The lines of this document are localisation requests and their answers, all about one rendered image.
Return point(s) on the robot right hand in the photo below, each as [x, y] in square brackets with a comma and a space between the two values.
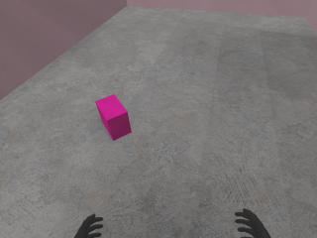
[257, 228]

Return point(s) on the carton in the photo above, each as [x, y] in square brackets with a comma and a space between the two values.
[114, 116]

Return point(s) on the robot left hand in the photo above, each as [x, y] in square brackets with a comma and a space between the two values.
[85, 228]

